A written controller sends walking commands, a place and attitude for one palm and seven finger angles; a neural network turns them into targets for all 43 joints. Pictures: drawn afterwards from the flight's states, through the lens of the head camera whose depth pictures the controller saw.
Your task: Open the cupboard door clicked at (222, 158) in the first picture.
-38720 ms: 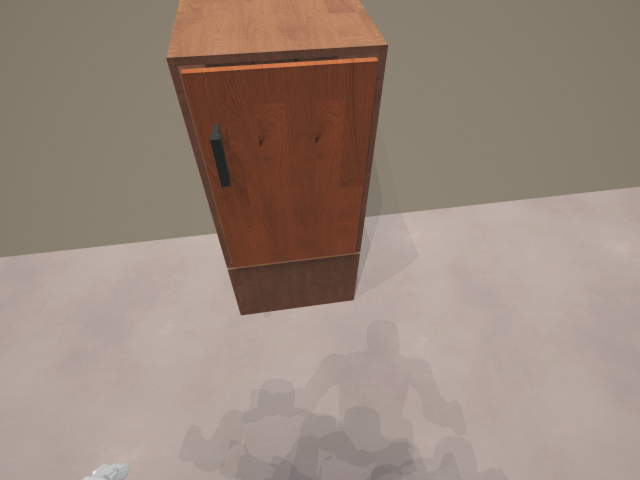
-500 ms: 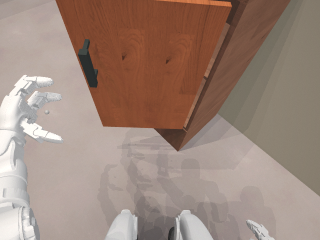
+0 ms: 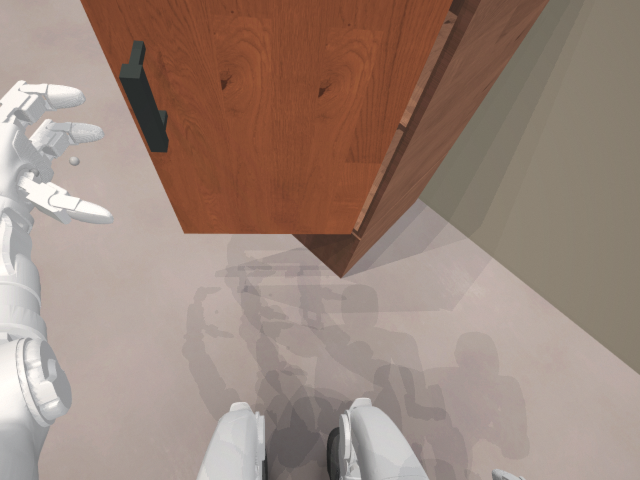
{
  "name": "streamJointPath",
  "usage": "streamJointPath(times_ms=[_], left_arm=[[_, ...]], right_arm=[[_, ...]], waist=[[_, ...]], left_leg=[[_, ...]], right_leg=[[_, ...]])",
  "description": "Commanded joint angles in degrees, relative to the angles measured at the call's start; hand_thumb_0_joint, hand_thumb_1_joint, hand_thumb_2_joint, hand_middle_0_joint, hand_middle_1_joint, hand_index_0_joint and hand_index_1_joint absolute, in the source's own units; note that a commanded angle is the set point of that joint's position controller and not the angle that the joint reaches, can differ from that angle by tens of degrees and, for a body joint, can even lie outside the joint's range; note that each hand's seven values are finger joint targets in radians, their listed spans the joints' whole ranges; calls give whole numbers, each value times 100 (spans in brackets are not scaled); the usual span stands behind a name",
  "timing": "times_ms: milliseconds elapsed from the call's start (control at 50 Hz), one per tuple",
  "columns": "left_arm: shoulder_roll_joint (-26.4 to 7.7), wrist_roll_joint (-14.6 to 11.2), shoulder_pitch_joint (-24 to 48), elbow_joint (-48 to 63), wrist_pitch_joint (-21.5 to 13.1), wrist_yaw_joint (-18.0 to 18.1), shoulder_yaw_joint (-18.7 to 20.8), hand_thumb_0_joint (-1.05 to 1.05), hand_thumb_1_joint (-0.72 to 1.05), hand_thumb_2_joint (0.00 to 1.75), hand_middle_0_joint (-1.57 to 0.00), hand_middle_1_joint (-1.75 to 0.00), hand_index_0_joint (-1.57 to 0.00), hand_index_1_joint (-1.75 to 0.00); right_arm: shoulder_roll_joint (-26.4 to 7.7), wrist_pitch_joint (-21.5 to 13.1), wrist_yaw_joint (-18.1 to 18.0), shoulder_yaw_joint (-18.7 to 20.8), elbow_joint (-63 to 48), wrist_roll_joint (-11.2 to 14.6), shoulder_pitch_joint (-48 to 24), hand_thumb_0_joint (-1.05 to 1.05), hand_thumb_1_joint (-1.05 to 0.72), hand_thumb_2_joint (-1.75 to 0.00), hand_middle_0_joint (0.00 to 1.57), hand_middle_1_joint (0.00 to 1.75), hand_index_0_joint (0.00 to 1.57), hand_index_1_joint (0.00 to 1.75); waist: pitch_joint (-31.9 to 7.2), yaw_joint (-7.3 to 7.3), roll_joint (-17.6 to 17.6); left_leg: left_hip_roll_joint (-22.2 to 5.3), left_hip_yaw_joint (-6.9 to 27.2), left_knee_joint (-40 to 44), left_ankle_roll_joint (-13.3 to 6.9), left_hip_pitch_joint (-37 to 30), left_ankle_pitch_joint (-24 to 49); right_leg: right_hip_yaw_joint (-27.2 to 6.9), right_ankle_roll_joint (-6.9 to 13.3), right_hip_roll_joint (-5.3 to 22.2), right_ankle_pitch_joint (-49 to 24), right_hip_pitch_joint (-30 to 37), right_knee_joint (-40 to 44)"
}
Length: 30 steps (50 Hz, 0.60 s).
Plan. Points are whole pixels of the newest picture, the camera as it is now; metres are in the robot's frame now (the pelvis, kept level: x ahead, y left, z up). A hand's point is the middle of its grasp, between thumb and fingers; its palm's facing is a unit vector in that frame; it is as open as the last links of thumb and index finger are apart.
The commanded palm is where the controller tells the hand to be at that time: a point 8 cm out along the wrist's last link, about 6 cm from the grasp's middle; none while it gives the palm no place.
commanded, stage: move the hooked fingers beside the handle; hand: left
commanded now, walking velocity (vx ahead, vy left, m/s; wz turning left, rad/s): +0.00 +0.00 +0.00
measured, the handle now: (149, 100) +0.55 +0.20 +0.07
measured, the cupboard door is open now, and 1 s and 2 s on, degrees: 46 46 46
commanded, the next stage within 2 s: slide the fingers in behind the handle in 1.02 s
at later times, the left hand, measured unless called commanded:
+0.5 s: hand (85, 140) +0.50 +0.27 +0.05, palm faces +0.02 -1.00 -0.01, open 14.0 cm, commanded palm +0.48 +0.30 +0.06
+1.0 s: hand (92, 141) +0.49 +0.26 +0.05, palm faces +0.02 -1.00 -0.01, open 14.0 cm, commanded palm +0.48 +0.30 +0.06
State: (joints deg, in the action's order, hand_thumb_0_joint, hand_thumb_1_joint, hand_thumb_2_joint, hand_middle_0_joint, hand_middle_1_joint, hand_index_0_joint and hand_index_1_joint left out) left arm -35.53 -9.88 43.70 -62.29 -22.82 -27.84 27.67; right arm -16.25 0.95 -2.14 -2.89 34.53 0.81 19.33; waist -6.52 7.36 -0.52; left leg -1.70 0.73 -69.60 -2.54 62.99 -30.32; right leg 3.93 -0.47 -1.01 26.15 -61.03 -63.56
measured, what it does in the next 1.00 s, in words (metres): stands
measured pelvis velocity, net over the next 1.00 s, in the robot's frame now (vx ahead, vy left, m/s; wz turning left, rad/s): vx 0.00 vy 0.00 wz -0.01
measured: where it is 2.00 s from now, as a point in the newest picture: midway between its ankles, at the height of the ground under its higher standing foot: outside the picture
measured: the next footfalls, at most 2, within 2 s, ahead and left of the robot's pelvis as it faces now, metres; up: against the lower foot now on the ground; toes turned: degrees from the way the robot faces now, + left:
none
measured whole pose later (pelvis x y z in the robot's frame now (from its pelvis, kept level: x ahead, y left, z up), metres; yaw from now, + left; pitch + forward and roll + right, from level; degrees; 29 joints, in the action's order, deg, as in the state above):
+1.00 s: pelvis +0.00 +0.00 +0.00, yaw -1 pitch +25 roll -5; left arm -37.4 -7.2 48.2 -65.3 -22.5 -24.9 28.3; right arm -16.0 4.2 -1.2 -3.8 32.9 0.3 19.0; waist -6.1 9.4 -0.9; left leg -2.3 1.1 -70.4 -2.5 64.7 -30.9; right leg 4.1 -0.4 -1.7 26.3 -62.6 -63.7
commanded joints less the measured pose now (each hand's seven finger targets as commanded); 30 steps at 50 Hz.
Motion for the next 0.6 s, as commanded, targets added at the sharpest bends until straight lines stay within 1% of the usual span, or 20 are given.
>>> streamJointPath(times_ms=[0, 20, 40, 80, 140, 180, 200, 240, 260, 280, 300, 320, 380, 420, 460, 480, 520, 540, 560, 580], left_arm=[[-1711, -59, 2375, 1181, -355, 78, 222, 0, -50, 30, -30, -120, -30, -120], [-1732, -33, 2322, 1070, -343, 99, 262, 0, -50, 30, -30, -120, -30, -120], [-1891, 0, 2419, 1074, -355, 141, 351, 0, -50, 30, -30, -120, -30, -120], [-1832, 44, 2632, 850, -308, 155, 237, 0, -50, 30, -30, -120, -30, -120], [-2056, 132, 2861, 721, -263, 202, 292, 0, -50, 30, -30, -120, -30, -120], [-2331, 170, 2958, 822, -311, 195, 452, 0, -50, 30, -30, -120, -30, -120], [-2225, 188, 2918, 720, -286, 186, 379, 0, -50, 30, -30, -120, -30, -120], [-2301, 209, 2633, 727, -265, 172, 464, 0, -50, 30, -30, -120, -30, -120], [-2119, 146, 2479, 611, -235, 141, 384, 0, -50, 30, -30, -120, -30, -120], [-2093, 172, 2485, 677, -205, 121, 342, 0, -50, 30, -30, -120, -30, -120], [-1999, 124, 2489, 720, -181, 107, 294, 0, -50, 30, -30, -120, -30, -120], [-2134, 120, 2380, 706, -149, 113, 423, 0, -50, 30, -30, -120, -30, -120], [-2096, 74, 2487, 1073, -209, 123, 425, 0, -50, 30, -30, -120, -30, -120], [-2216, 38, 2398, 1223, -270, 178, 593, 0, -50, 30, -30, -120, -30, -120], [-2112, 14, 2377, 1331, -321, 181, 535, 0, -50, 30, -30, -120, -30, -120], [-2090, 61, 2361, 1281, -316, 190, 496, 0, -50, 30, -30, -120, -30, -120], [-1756, 72, 2470, 1176, -296, 203, 213, 0, -50, 30, -30, -120, -30, -120], [-1816, 69, 2445, 1068, -277, 221, 278, 0, -50, 30, -30, -120, -30, -120], [-1953, 54, 2485, 1120, -315, 231, 377, 0, -50, 30, -30, -120, -30, -120], [-1739, 74, 2595, 1187, -325, 208, 167, 0, -50, 30, -30, -120, -30, -120]], right_arm=[[-1159, -18, -87, 450, -309, -35, 852, 0, -90, -90, 20, 30, 20, 30], [-1154, 1, -78, 449, -294, -42, 880, 0, -90, -90, 20, 30, 20, 30], [-1183, 25, -82, 447, -290, -49, 897, 0, -90, -90, 20, 30, 20, 30], [-1178, 48, -85, 411, -259, -47, 940, 0, -90, -90, 20, 30, 20, 30], [-1214, 80, -93, 381, -255, -70, 989, 0, -90, -90, 20, 30, 20, 30], [-1224, 108, -88, 370, -283, -87, 1043, 0, -90, -90, 20, 30, 20, 30], [-1202, 119, -77, 366, -288, -88, 1054, 0, -90, -90, 20, 30, 20, 30], [-1210, 158, -49, 368, -331, -101, 1083, 0, -90, -90, 20, 30, 20, 30], [-1195, 177, -31, 367, -352, -101, 1122, 0, -90, -90, 20, 30, 20, 30], [-1215, 212, -22, 373, -352, -91, 1124, 0, -90, -90, 20, 30, 20, 30], [-1198, 225, -9, 382, -369, -87, 1100, 0, -90, -90, 20, 30, 20, 30], [-1214, 246, -5, 387, -373, -82, 1126, 0, -90, -90, 20, 30, 20, 30], [-1188, 264, 12, 407, -391, -78, 1131, 0, -90, -90, 20, 30, 20, 30], [-1183, 261, 21, 431, -382, -82, 1122, 0, -90, -90, 20, 30, 20, 30], [-1148, 254, 26, 428, -380, -74, 1108, 0, -90, -90, 20, 30, 20, 30], [-1152, 273, 24, 429, -351, -66, 1113, 0, -90, -90, 20, 30, 20, 30], [-1128, 268, 28, 424, -307, -60, 1063, 0, -90, -90, 20, 30, 20, 30], [-1151, 275, 15, 426, -288, -67, 1080, 0, -90, -90, 20, 30, 20, 30], [-1166, 269, -4, 423, -301, -70, 1088, 0, -90, -90, 20, 30, 20, 30], [-1136, 261, 4, 420, -293, -66, 1061, 0, -90, -90, 20, 30, 20, 30]], waist=[[-2892, 56, -1086], [-2871, 52, -1019], [-2881, 69, -955], [-2717, 202, -960], [-2722, 257, -981], [-3050, 198, -1179], [-3041, 226, -1175], [-3091, 110, -1302], [-3020, 147, -1204], [-3022, 167, -1139], [-2981, 169, -1203], [-2989, 134, -1041], [-3199, 105, -1252], [-3242, 74, -1087], [-3202, 81, -1213], [-3152, 94, -1159], [-2803, 178, -1276], [-2740, 190, -1097], [-2795, 156, -1150], [-2885, 198, -1278]], left_leg=[[-49, 455, 871, 185, -2564, 2601], [-54, 444, 866, 177, -2511, 2544], [-56, 456, 856, 165, -2435, 2464], [-70, 453, 821, 147, -2362, 2426], [-58, 457, 778, 118, -2164, 2248], [-61, 452, 720, 141, -2337, 2527], [-57, 446, 686, 136, -2316, 2586], [-78, 473, 732, 176, -2443, 2786], [-83, 479, 719, 165, -2469, 2924], [-118, 496, 729, 179, -2520, 2937], [-103, 459, 724, 159, -2467, 2873], [-101, 451, 744, 143, -2370, 2813], [-107, 473, 766, 180, -2636, 2991], [-98, 458, 773, 156, -2580, 2976], [-86, 416, 760, 142, -2619, 3046], [-109, 443, 796, 165, -2689, 3061], [-110, 474, 855, 185, -2701, 2836], [-108, 467, 866, 163, -2608, 2670], [-104, 496, 873, 174, -2651, 2767], [-103, 488, 868, 183, -2779, 2847]], right_leg=[[-85, 202, -134, -1280, 740, 529], [-76, 198, -137, -1257, 754, 544], [-85, 195, -138, -1222, 771, 533], [-84, 183, -155, -1215, 618, 534], [-102, 181, -146, -1152, 642, 519], [-119, 190, -161, -1313, 721, 463], [-117, 185, -161, -1363, 698, 459], [-79, 202, -166, -1402, 719, 446], [-58, 209, -195, -1470, 671, 440], [-40, 186, -188, -1446, 606, 448], [-63, 175, -186, -1474, 644, 485], [-64, 173, -192, -1494, 770, 495], [-47, 182, -203, -1521, 742, 490], [-65, 172, -212, -1589, 927, 521], [-86, 189, -218, -1673, 937, 525], [-65, 179, -219, -1619, 871, 543], [-31, 187, -212, -1374, 619, 606], [-35, 185, -217, -1319, 664, 628], [-24, 212, -218, -1345, 689, 589], [-40, 197, -212, -1373, 638, 607]])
